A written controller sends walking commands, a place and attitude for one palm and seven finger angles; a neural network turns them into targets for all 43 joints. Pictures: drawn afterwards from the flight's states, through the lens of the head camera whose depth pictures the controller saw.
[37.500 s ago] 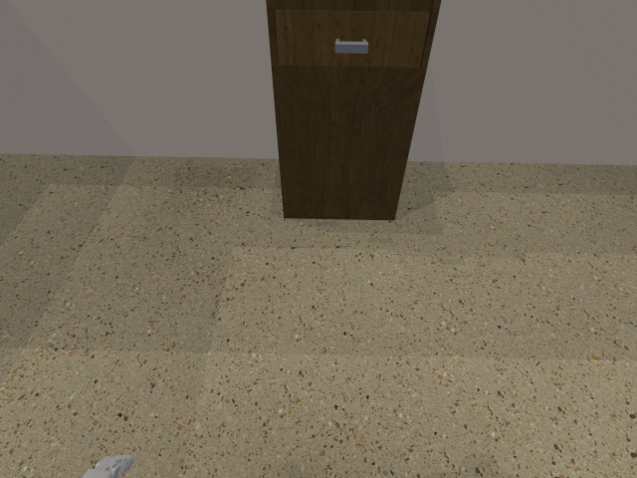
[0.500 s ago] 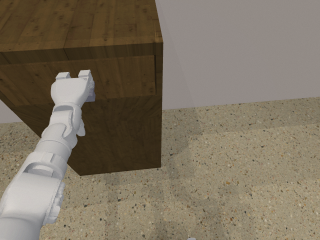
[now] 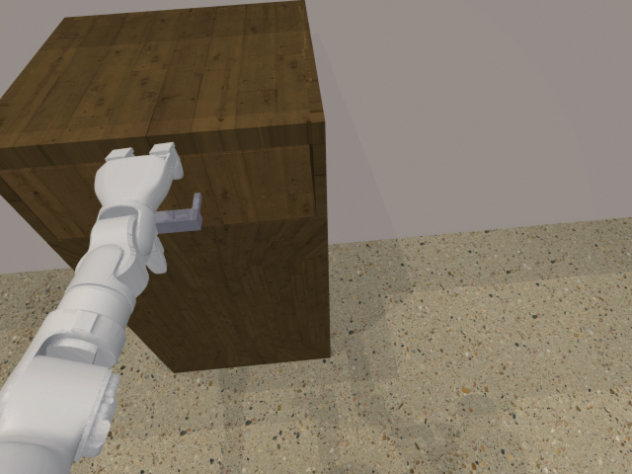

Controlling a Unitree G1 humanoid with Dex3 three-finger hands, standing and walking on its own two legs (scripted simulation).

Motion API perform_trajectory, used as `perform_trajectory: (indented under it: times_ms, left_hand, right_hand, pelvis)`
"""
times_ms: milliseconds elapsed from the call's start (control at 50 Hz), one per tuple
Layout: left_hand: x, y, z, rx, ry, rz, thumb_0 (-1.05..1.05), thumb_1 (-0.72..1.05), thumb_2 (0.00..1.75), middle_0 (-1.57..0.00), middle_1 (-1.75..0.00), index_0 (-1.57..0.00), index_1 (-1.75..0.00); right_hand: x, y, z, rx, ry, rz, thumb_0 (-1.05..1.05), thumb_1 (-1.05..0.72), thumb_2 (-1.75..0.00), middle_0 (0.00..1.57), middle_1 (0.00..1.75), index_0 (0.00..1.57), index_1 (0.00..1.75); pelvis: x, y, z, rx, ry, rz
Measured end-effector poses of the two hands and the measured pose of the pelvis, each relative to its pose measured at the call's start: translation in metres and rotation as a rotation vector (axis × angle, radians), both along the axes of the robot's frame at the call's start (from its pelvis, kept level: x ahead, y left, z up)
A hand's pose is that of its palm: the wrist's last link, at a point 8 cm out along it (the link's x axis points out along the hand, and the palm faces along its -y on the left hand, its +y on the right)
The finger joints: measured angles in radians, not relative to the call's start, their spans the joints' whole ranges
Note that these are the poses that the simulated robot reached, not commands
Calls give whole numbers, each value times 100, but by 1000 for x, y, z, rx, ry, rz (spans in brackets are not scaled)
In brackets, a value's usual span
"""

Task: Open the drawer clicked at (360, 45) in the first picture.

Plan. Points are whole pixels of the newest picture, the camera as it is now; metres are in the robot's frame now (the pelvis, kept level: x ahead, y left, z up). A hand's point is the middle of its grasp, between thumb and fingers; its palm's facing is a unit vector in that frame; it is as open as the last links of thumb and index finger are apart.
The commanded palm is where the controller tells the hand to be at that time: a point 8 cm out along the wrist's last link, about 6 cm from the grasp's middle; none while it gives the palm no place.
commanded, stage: lift the hand off the handle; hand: left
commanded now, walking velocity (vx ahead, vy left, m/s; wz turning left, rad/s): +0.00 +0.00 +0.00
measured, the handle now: (169, 211) +0.50 +0.25 +0.02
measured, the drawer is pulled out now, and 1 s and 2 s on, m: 0.00 0.00 0.00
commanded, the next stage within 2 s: draw the hand back to the body in 0.66 s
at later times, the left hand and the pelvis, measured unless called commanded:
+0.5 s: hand (140, 171) +0.44 +0.22 +0.16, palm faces +0.00 +0.00 -1.00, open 13.8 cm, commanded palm +0.42 +0.22 +0.22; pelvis +0.01 -0.01 +0.01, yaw +2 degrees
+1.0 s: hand (124, 194) +0.41 +0.23 +0.16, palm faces +0.05 -0.05 -1.00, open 13.8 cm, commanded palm +0.37 +0.24 +0.23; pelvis +0.01 +0.00 +0.01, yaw +1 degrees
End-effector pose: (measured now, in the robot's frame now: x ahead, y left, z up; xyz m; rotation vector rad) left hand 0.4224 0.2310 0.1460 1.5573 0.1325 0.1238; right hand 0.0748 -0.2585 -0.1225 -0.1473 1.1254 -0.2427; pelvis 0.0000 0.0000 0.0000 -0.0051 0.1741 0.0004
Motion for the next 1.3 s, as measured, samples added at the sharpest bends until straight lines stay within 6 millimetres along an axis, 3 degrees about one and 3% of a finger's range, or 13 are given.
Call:
perform_trajectory:
  times_ms: [220,320,420,620,800,980,1300]
  left_hand:
    - [-6,-21,33,-8,-43,-103,0,-49,31,-32,-120,-32,-120]
    - [-2,-15,43,3,-35,-41,0,-49,31,-31,-120,-32,-120]
    - [-1,-7,58,18,-12,-2,0,-49,31,-32,-120,-32,-120]
    - [4,-21,81,0,-3,-85,0,-49,31,-31,-120,-32,-120]
    - [2,-12,72,-14,8,-71,0,-49,31,-31,-120,-32,-120]
    - [-35,0,66,-34,-56,-93,0,-48,31,-31,-120,-32,-120]
    - [-117,23,68,-41,-74,-16,0,-49,31,-32,-120,-32,-120]
  right_hand:
    - [44,-3,11,-6,-90,51,1,-90,-89,20,30,20,30]
    - [56,1,11,14,-104,71,1,-90,-89,20,30,20,30]
    - [59,3,11,24,-106,77,1,-90,-89,21,30,20,30]
    - [56,-1,11,16,-86,80,1,-90,-89,21,30,20,30]
    - [52,0,13,21,-78,79,1,-90,-89,20,30,20,30]
    - [64,8,18,38,-112,101,1,-91,-89,20,30,20,30]
    - [138,54,49,90,-333,270,1,-91,-89,20,30,20,30]
  pelvis:
    - [5,-5,4,4,-36,12]
    - [4,-9,6,9,-49,14]
    - [5,-12,7,10,-55,20]
    - [7,-12,9,10,-73,27]
    - [6,-10,10,10,-64,14]
    - [8,-4,11,6,-84,9]
    - [-2,0,13,11,-154,34]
